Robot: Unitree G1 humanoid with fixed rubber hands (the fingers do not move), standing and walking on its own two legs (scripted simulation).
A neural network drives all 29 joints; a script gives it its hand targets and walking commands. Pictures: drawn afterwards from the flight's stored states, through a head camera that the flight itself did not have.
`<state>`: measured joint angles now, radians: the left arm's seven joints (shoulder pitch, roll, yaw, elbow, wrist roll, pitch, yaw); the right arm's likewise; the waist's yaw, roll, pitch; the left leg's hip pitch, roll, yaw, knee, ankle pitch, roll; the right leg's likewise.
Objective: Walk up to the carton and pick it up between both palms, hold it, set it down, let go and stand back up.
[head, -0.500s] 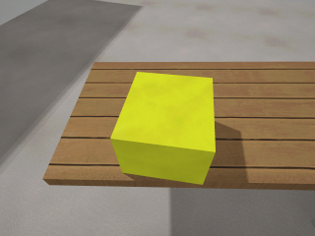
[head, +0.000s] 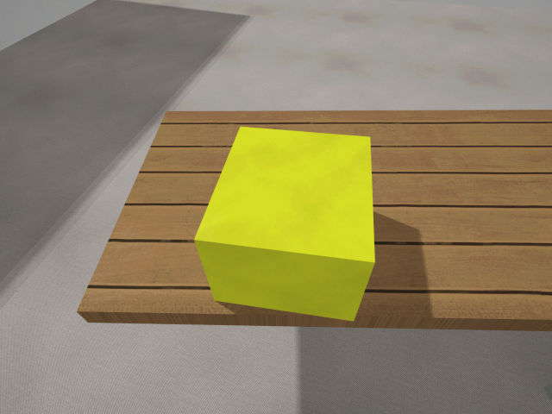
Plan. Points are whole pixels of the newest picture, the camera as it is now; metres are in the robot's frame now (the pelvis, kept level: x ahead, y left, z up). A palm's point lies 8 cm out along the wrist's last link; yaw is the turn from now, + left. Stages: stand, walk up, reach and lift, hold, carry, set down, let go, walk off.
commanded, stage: stand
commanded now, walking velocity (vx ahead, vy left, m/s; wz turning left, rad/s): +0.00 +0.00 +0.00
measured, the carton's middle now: (293, 217) +0.47 -0.02 -0.01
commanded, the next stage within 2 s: none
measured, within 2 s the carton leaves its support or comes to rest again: neither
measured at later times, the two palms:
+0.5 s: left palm out of the picture +0.07 +0.29 -0.11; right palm out of the picture +0.06 -0.30 -0.11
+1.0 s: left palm out of the picture +0.06 +0.29 -0.11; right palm out of the picture +0.05 -0.31 -0.11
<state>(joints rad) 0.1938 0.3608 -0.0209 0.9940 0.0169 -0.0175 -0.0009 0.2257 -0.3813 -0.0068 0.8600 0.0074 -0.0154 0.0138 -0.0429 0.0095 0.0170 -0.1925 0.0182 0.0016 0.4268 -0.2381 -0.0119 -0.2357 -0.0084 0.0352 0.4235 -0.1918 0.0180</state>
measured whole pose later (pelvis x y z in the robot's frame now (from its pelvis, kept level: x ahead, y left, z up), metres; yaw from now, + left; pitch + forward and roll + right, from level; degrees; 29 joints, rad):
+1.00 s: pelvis -0.01 +0.00 +0.00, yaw +0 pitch -1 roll +0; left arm 0.19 0.36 -0.02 1.04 0.01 -0.02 0.00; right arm 0.23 -0.38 -0.01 0.90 0.01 -0.02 0.01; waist -0.04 0.01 0.02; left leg -0.19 0.02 0.00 0.43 -0.22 -0.01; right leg -0.24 -0.01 0.04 0.42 -0.17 0.02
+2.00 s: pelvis -0.02 +0.00 +0.00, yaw +0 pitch -1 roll +0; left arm 0.18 0.36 -0.02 1.06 0.01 -0.02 0.00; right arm 0.23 -0.38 -0.01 0.91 0.01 -0.02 0.01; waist -0.04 0.01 0.02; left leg -0.19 0.02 0.00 0.43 -0.22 -0.01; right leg -0.24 -0.01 0.04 0.42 -0.17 0.02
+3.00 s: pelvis -0.02 +0.00 +0.00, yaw +0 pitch -1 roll +0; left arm 0.17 0.36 -0.02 1.06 0.01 -0.02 0.00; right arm 0.23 -0.38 -0.01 0.92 0.01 -0.02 0.01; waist -0.04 0.01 0.02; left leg -0.19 0.02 0.00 0.43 -0.21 -0.01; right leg -0.24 -0.01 0.04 0.42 -0.17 0.02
